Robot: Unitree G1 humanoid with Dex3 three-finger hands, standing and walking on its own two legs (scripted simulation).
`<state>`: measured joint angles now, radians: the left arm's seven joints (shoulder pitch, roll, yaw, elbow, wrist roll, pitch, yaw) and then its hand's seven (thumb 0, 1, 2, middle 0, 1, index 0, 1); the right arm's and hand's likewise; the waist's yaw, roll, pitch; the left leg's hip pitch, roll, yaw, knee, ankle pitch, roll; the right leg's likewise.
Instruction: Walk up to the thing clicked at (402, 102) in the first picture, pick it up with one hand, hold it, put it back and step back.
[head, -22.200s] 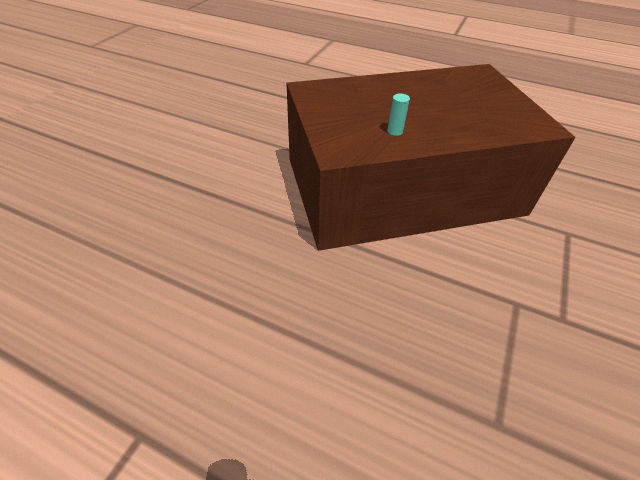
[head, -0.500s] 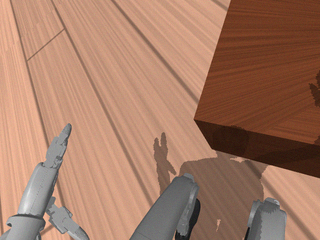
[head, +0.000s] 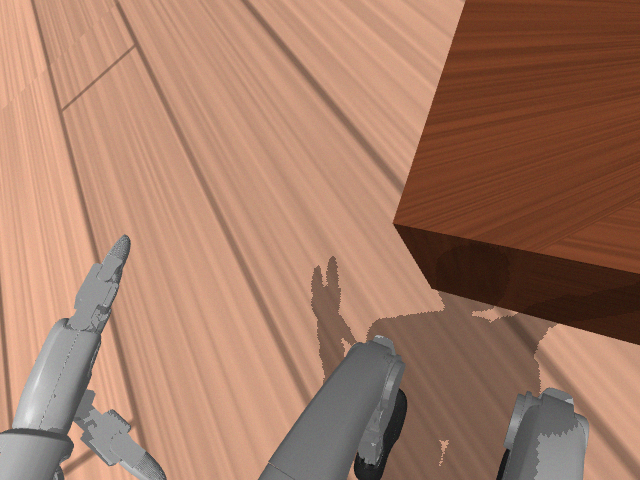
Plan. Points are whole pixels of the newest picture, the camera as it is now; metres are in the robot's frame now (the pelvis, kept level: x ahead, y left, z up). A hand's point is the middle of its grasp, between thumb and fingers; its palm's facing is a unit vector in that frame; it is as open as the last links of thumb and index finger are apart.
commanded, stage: open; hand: right
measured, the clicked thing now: out of the picture +0.56 -0.25 -0.05
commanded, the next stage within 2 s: withdraw in 0.28 s
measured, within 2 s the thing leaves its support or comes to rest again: neither
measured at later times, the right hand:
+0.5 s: hand out of the picture +0.57 -0.25 -0.05, palm faces +0.29 +0.96 -0.01, open 15.4 cm
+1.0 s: hand out of the picture +0.54 -0.34 +0.05, palm faces +0.35 +0.93 -0.14, open 17.1 cm
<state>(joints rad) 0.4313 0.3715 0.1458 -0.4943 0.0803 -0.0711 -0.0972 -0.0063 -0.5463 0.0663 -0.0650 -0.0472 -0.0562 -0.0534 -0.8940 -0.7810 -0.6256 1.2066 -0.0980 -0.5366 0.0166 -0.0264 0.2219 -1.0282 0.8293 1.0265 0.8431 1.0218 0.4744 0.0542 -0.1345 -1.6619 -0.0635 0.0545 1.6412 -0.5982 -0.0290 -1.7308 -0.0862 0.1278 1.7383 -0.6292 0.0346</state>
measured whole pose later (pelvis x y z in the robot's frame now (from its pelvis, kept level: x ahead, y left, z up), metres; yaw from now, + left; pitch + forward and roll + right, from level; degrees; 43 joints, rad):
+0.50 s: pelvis +0.00 +0.00 -0.01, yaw +0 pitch +35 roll +7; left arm 0.44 0.39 0.17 -0.52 0.06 -0.07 -0.10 -0.01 -0.56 0.07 -0.07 -0.05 -0.06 -0.06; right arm -0.90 -0.79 -0.64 1.17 -0.09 -0.49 0.03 -0.01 0.42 -0.12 0.36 0.22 0.36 0.23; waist 0.47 0.06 -0.13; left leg -1.69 -0.07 0.05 1.66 -0.60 -0.03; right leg -1.75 -0.09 0.13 1.75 -0.63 0.04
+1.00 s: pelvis +0.01 -0.01 +0.06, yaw -1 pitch +30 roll +7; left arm 0.42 0.36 0.07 -0.40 0.01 0.05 -0.06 -0.01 -0.55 0.07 -0.08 -0.05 -0.07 -0.06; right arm -0.93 -0.90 -0.59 1.25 -0.12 -0.20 0.10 -0.01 0.45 -0.04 0.07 0.05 0.08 0.05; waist 0.36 0.02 -0.13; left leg -1.42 -0.06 0.05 1.43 -0.55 -0.04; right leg -1.49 -0.09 0.11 1.54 -0.58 0.02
